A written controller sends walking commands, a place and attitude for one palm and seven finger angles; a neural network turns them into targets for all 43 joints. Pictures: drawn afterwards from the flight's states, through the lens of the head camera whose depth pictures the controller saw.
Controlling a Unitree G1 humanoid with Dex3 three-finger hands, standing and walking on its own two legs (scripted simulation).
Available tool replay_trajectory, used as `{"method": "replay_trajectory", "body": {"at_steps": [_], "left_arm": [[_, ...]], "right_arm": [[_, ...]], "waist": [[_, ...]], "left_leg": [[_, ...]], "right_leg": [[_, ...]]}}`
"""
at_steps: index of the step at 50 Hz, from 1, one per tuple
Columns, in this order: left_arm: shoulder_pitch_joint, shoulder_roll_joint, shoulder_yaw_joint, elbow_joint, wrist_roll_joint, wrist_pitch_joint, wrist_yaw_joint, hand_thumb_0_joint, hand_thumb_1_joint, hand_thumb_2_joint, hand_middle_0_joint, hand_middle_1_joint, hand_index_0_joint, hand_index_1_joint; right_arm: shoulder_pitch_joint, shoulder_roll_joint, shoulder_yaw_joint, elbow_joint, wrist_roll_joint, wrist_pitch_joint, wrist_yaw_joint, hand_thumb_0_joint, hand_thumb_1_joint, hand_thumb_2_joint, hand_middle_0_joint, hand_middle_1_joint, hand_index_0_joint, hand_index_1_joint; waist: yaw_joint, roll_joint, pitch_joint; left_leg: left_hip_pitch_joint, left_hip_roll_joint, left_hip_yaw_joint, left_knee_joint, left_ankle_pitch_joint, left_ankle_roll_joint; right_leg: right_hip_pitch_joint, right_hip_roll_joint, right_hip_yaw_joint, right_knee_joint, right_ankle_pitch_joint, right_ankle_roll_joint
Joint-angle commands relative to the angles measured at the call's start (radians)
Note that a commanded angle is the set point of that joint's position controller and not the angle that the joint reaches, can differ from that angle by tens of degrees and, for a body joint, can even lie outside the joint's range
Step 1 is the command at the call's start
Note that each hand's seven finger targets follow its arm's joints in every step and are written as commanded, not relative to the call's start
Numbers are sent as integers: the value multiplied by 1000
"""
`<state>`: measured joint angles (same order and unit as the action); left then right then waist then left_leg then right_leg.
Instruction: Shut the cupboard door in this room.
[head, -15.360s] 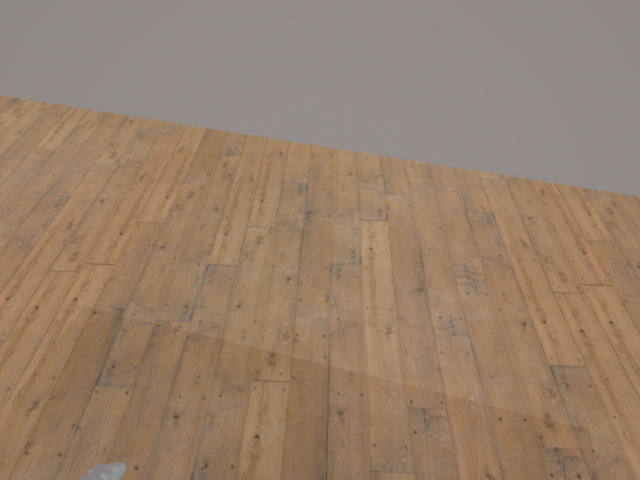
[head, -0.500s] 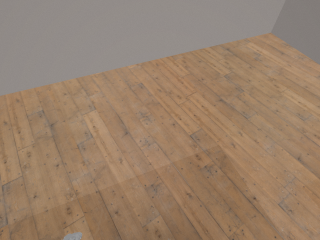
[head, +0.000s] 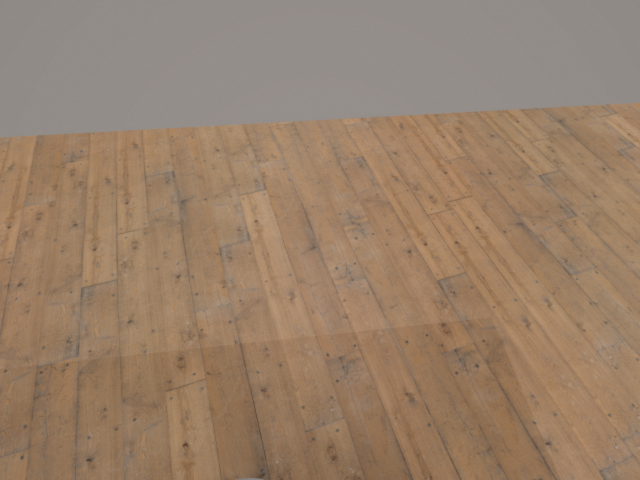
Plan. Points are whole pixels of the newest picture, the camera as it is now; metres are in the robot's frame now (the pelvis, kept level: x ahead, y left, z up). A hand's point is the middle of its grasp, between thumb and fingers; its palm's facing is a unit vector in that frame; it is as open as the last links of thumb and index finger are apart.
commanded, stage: turn or walk to find it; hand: left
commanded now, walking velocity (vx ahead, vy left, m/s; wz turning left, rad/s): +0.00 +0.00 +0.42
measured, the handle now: out of the picture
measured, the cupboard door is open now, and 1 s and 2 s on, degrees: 81 81 81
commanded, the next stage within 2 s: stand and wait in 1.40 s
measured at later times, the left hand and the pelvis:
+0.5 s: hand out of the picture +0.05 +0.20 -0.15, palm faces +0.19 -0.94 -0.28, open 7.4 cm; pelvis -0.01 -0.02 +0.00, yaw +11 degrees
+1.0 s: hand out of the picture -0.11 +0.21 -0.18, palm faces +0.45 -0.86 -0.24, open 7.4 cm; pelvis -0.04 +0.01 +0.00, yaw +25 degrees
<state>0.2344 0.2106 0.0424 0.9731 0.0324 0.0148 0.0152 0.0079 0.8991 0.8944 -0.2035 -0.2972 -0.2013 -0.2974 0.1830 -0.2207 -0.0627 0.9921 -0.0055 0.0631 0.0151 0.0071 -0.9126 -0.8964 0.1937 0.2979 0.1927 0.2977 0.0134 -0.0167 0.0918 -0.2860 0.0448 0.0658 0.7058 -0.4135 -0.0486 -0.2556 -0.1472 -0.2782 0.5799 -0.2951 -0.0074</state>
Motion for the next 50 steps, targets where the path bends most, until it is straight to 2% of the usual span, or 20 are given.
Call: {"method": "replay_trajectory", "body": {"at_steps": [1,2,3,4,6,9,15,21,22,23,24,25,27,29,40,44,45,46,47,50], "left_arm": [[26,141,48,-72,-24,7,8,0,900,900,-200,-300,-200,-300],[-33,92,27,-109,-19,11,2,0,900,900,-200,-300,-200,-300],[-87,104,27,-114,-12,25,9,0,900,900,-200,-300,-200,-300],[-102,106,34,-103,-16,28,7,0,900,900,-200,-300,-200,-300],[-53,111,37,-66,-16,23,-4,0,900,900,-200,-300,-200,-300],[-25,110,31,-51,-19,18,-5,0,900,900,-200,-300,-200,-300],[-82,93,25,-92,-23,17,2,0,900,900,-200,-300,-200,-300],[29,99,27,-76,-28,-5,6,0,900,900,-200,-300,-200,-300],[59,131,33,-71,-23,-14,10,0,900,900,-200,-300,-200,-300],[78,210,49,-72,-8,-25,19,0,900,900,-200,-300,-200,-300],[77,261,54,-87,-6,-21,18,0,900,900,-200,-300,-200,-300],[50,230,57,-99,-15,-25,21,0,900,900,-200,-300,-200,-300],[-59,172,44,-123,-16,-19,23,0,900,900,-200,-300,-200,-300],[-82,138,31,-131,-14,-28,19,0,900,900,-200,-300,-200,-300],[69,205,51,-58,-1,-21,17,0,900,900,-200,-300,-200,-300],[28,212,59,-44,-10,-11,15,0,900,900,-200,-300,-200,-300],[33,187,55,-50,-19,-4,11,0,900,900,-200,-300,-200,-300],[47,125,46,-79,-25,4,5,0,900,900,-200,-300,-200,-300],[-32,98,23,-111,-16,11,6,0,900,900,-200,-300,-200,-300],[-72,117,38,-75,-19,26,4,0,900,900,-200,-300,-200,-300]], "right_arm": [[88,-172,-31,-60,-12,-53,-7,0,-900,-900,200,300,200,300],[120,-246,-45,-63,-15,-48,-11,0,-900,-900,200,300,200,300],[131,-237,-45,-45,-17,-50,-23,0,-900,-900,200,300,200,300],[85,-220,-39,-48,-18,-48,-32,0,-900,-900,200,300,200,300],[-8,-173,-21,-71,-16,-55,-36,0,-900,-900,200,300,200,300],[-2,-169,-22,-75,-11,-62,-35,0,-900,-900,200,300,200,300],[34,-178,-35,-73,-17,-51,-30,0,-900,-900,200,300,200,300],[-15,-175,-43,-98,-14,-41,-24,0,-900,-900,200,300,200,300],[-12,-150,-42,-101,-7,-42,-19,0,-900,-900,200,300,200,300],[7,-87,-32,-118,0,-44,-14,0,-900,-900,200,300,200,300],[-25,-75,-31,-145,-4,-38,-13,0,-900,-900,200,300,200,300],[-20,-109,-42,-127,-17,-19,-17,0,-900,-900,200,300,200,300],[9,-107,-48,-93,-17,-9,-5,0,-900,-900,200,300,200,300],[47,-86,-42,-65,-18,-6,2,0,-900,-900,200,300,200,300],[-70,-57,-8,-81,-2,-23,-2,0,-900,-900,200,300,200,300],[12,-71,-6,-64,-2,-41,-5,0,-900,-900,200,300,200,300],[47,-114,-14,-57,-5,-51,-4,0,-900,-900,200,300,200,300],[74,-217,-39,-63,-14,-59,-7,0,-900,-900,200,300,200,300],[126,-265,-47,-54,-10,-49,-13,0,-900,-900,200,300,200,300],[24,-187,-26,-59,-16,-51,-37,0,-900,-900,200,300,200,300]], "waist": [[-46,161,-150],[-70,316,-107],[-92,296,-105],[-70,288,-75],[-21,194,-65],[-18,151,-107],[-47,158,-101],[9,164,-142],[22,100,-152],[27,-137,-166],[44,-249,-114],[36,-263,-101],[-22,-127,-28],[-38,-133,-31],[44,-173,-111],[-12,-154,-144],[-33,-41,-173],[-45,243,-175],[-77,284,-139],[-40,227,-78]], "left_leg": [[252,191,-253,-365,328,101],[217,356,-417,-430,508,197],[156,350,-428,-440,497,224],[137,314,-392,-429,471,226],[145,228,-276,-395,538,206],[194,198,-226,-373,643,201],[186,200,-300,-354,629,222],[49,126,-334,-252,557,166],[-37,82,-310,-191,440,122],[-217,-34,-178,-16,166,54],[-272,-105,-115,194,-169,24],[-261,-67,-180,351,-160,29],[-268,-35,-167,498,-43,25],[-260,-25,-131,528,42,3],[-144,-14,-11,121,-65,-13],[53,-15,33,-206,136,7],[188,26,-24,-323,278,28],[316,263,-334,-359,557,127],[255,368,-399,-385,737,209],[172,249,-300,-375,668,203]], "right_leg": [[-176,-69,80,155,8,40],[-291,18,102,343,-324,76],[-291,15,203,444,-321,71],[-317,15,236,502,-270,71],[-307,23,246,532,-148,78],[-280,35,243,502,-115,94],[-218,67,240,323,-162,97],[60,110,204,-89,34,77],[177,64,245,-204,120,64],[301,-155,455,-264,174,-3],[192,-334,585,-302,251,-116],[84,-322,591,-334,170,-146],[7,-237,461,-326,101,-124],[26,-168,323,-292,198,-92],[201,-220,239,-187,512,-139],[133,-200,163,-63,441,-66],[35,-158,124,51,336,-13],[-216,-27,71,241,-71,65],[-270,19,137,390,-349,81],[-302,20,258,545,-192,78]]}}
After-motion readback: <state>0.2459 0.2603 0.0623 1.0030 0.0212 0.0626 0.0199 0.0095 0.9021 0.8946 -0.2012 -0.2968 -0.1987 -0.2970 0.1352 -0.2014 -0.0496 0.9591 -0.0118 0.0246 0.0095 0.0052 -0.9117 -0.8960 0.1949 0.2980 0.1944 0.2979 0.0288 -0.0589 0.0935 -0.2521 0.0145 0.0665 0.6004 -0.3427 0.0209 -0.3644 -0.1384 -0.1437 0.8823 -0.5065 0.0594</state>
